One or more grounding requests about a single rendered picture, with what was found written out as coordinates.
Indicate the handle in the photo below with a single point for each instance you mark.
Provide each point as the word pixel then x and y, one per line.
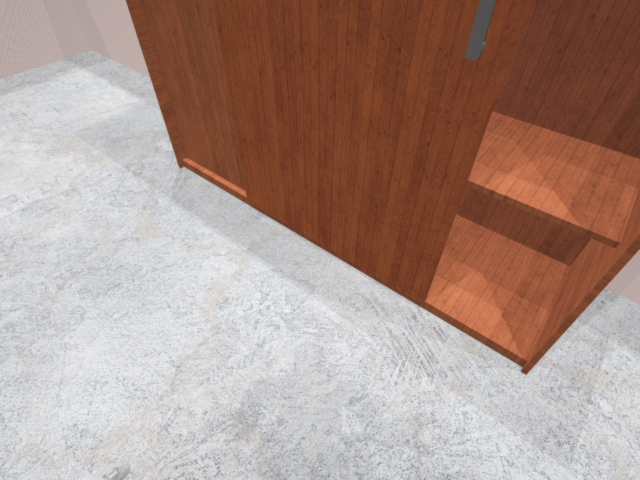
pixel 481 22

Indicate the wardrobe door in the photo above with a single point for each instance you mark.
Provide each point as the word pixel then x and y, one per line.
pixel 358 122
pixel 185 39

